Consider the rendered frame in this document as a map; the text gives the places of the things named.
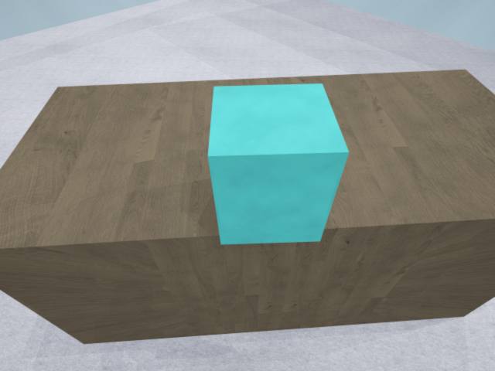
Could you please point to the carton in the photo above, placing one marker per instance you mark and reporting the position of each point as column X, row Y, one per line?
column 276, row 155

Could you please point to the pedestal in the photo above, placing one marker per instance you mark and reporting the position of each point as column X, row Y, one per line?
column 108, row 225

